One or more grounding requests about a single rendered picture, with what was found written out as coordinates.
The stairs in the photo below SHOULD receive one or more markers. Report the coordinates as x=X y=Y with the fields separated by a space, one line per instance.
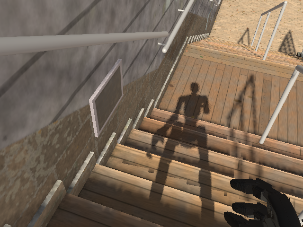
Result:
x=249 y=51
x=175 y=171

